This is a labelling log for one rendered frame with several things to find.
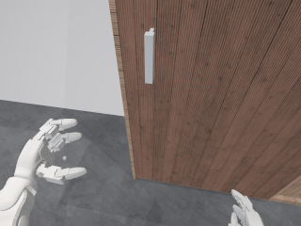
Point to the handle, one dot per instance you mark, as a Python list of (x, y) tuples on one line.
[(149, 55)]

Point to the wardrobe door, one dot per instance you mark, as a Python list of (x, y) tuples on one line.
[(224, 109), (293, 189)]

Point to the robot right hand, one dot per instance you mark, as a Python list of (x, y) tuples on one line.
[(245, 212)]

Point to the robot left hand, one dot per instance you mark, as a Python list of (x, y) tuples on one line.
[(35, 152)]

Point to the robot left forearm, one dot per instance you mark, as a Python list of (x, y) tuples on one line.
[(17, 199)]

